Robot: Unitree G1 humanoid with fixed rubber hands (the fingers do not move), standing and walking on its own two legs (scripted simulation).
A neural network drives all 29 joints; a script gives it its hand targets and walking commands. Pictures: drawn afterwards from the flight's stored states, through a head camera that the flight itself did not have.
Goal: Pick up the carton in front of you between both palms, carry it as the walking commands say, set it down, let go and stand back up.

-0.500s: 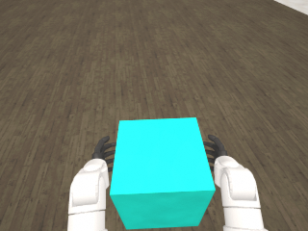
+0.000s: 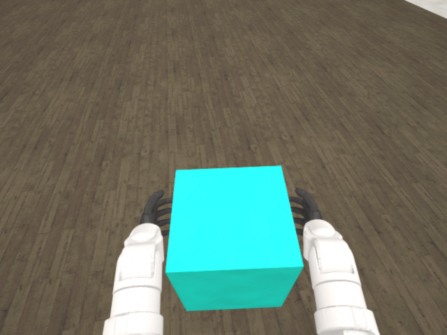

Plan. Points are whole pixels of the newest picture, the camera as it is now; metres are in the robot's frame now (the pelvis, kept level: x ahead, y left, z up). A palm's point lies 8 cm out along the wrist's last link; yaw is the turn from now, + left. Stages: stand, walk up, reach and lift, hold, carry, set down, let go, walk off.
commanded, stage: carry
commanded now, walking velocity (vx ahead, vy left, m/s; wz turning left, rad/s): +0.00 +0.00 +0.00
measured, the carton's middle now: (231, 242) +0.31 +0.00 -0.04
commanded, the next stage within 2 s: hold in 0.54 s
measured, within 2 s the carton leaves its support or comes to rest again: neither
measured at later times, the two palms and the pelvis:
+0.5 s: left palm (146, 238) +0.28 +0.15 +0.04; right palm (312, 233) +0.28 -0.15 +0.04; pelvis -0.01 +0.00 +0.00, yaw +0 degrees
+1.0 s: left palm (138, 247) +0.27 +0.17 +0.04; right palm (301, 231) +0.29 -0.13 +0.03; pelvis -0.05 -0.01 -0.01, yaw +7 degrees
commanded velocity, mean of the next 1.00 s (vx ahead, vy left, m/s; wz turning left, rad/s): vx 0.00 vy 0.00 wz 0.00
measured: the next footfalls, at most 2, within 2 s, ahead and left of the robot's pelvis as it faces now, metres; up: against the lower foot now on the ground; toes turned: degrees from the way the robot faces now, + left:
none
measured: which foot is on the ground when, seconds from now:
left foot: down 0.00-1.00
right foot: down 0.00-1.00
